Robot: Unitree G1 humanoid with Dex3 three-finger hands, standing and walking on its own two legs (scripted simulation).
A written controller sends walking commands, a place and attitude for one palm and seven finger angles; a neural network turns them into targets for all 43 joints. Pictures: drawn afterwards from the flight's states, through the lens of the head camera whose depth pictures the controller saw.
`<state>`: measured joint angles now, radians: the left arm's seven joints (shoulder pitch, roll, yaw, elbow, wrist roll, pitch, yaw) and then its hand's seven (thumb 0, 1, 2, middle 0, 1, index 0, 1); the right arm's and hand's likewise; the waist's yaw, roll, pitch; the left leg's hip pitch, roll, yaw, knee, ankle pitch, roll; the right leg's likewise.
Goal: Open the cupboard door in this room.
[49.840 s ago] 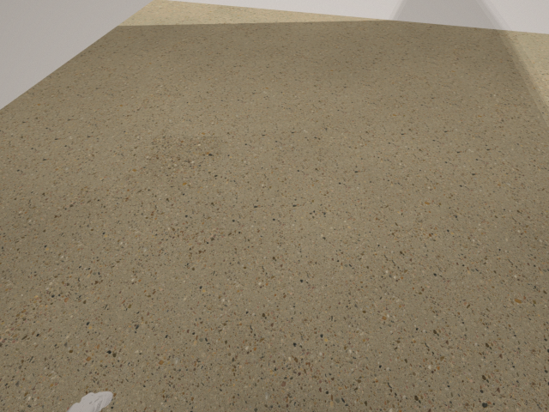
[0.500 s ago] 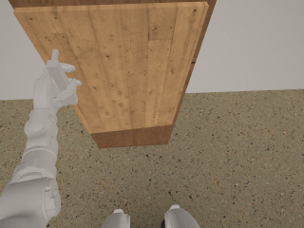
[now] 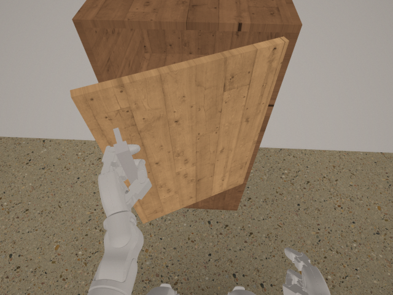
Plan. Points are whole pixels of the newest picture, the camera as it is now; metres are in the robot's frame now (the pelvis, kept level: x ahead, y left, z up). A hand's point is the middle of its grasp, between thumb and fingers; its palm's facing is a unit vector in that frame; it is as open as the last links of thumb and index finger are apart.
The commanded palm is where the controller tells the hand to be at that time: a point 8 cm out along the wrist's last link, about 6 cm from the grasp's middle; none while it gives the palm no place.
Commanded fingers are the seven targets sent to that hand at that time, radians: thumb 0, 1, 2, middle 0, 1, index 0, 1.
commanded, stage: pull the door open along its arc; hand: left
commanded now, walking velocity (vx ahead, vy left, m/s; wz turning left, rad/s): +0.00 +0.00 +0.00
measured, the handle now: (128, 161) +0.37 +0.17 +0.05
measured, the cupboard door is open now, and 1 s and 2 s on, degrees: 26 41 44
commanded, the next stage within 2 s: open thumb and fingers to let go in 0.30 s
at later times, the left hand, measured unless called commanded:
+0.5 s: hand (173, 216) +0.26 +0.06 +0.05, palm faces +0.37 -0.93 -0.02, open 6.1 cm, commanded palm +0.21 +0.10 +0.05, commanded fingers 0.00 0.48 0.72 -0.37 -1.30 -0.37 -1.30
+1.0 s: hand (172, 214) +0.26 +0.06 +0.05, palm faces +0.37 -0.93 -0.01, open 13.5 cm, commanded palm +0.21 +0.10 +0.05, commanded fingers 0.00 -0.50 0.30 -0.22 -0.75 -0.22 -0.75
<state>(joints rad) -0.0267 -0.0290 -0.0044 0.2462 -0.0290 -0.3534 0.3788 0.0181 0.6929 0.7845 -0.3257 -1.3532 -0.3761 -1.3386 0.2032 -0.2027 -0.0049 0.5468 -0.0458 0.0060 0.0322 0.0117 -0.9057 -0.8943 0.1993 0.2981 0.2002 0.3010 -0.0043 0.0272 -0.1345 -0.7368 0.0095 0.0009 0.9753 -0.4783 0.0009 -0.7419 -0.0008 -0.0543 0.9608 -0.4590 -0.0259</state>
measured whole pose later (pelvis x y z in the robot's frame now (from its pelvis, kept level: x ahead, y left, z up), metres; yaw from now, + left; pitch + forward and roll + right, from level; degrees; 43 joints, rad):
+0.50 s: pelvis +0.00 -0.03 +0.00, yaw +2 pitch +11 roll +0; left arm 0.30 -0.06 -0.26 -0.02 0.08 -0.27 0.52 0.00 0.65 0.76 -0.36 -1.34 -0.37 -1.34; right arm 0.19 -0.19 0.01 0.53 -0.07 -0.03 0.01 0.01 -0.90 -0.89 0.20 0.30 0.20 0.30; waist 0.00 0.04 -0.14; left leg -0.70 0.01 -0.05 1.00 -0.49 -0.04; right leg -0.70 0.00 -0.10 1.00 -0.50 -0.07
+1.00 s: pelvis +0.00 -0.03 +0.00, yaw +2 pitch +12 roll +1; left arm 0.26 -0.08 -0.24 0.01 0.08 -0.27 0.52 -0.01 -0.39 0.35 -0.29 -1.12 -0.31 -1.12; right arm 0.22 -0.19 0.00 0.53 -0.07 -0.04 0.00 0.02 -0.90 -0.89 0.20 0.30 0.20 0.30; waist 0.00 0.04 -0.14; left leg -0.71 0.01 -0.04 0.99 -0.48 -0.04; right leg -0.72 0.00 -0.10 1.00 -0.49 -0.06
